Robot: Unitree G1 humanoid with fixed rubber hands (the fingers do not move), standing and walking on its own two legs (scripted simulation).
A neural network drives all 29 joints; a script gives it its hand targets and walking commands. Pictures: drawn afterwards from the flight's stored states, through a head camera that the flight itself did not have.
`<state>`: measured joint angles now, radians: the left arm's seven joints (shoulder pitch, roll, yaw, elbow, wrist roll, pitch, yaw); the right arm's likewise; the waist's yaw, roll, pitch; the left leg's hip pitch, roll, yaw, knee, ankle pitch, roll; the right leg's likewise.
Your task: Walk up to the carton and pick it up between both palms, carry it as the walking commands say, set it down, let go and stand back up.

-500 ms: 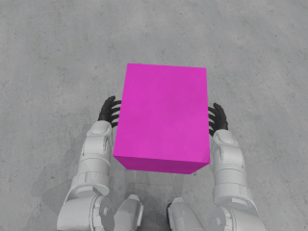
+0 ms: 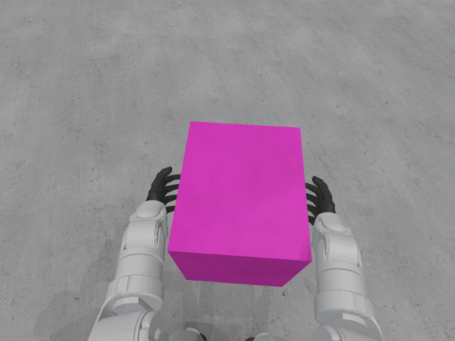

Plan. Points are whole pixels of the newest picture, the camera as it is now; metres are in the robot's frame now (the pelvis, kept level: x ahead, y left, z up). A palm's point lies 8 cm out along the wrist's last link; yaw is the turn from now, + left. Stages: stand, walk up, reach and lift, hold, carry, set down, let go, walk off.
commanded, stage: reach and lift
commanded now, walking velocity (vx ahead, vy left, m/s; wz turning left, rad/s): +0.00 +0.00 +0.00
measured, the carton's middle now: (239, 209) +0.37 -0.01 -0.07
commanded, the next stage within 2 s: hold in 1.52 s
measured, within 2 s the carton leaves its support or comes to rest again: neither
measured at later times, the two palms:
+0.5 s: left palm (146, 204) +0.31 +0.15 +0.05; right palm (336, 214) +0.31 -0.16 +0.05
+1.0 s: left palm (146, 201) +0.31 +0.15 +0.06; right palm (338, 215) +0.30 -0.16 +0.06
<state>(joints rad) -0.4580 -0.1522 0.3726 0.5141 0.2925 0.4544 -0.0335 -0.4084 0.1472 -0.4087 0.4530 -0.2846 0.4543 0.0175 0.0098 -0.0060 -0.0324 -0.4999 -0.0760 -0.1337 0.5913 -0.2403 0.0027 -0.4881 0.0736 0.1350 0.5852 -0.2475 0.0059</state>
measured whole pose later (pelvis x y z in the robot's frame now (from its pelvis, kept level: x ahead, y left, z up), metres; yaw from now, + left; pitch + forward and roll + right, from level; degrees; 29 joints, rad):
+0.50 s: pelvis +0.01 -0.01 +0.02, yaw +1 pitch -3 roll +0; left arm -0.32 -0.15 0.28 0.34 0.27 0.65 -0.05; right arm -0.27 0.15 -0.29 0.27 -0.26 0.66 0.00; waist 0.01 0.00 -0.02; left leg -0.15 -0.06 -0.15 0.39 -0.19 0.00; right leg -0.13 0.06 0.13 0.39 -0.20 -0.01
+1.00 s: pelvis +0.01 +0.00 +0.02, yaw +0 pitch -6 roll +0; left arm -0.32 -0.17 0.28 0.29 0.28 0.73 -0.04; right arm -0.28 0.16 -0.30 0.24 -0.28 0.74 0.02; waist 0.00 0.00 0.02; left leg -0.08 -0.06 -0.12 0.38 -0.19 0.02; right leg -0.07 0.05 0.13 0.38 -0.20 0.00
